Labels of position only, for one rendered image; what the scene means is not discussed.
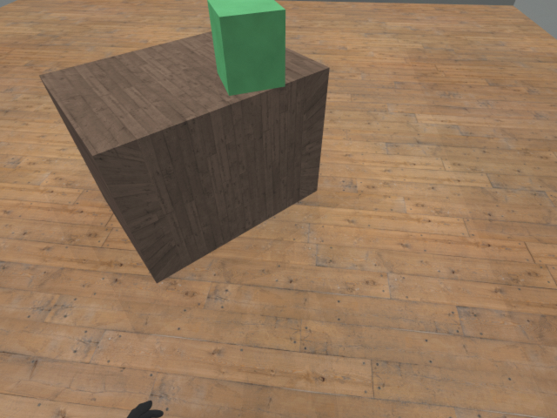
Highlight left robot hand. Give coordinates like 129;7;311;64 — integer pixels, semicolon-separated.
127;401;164;418

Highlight carton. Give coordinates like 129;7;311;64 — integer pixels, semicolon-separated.
207;0;285;96

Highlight pedestal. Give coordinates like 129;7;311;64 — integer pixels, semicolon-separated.
39;31;330;283

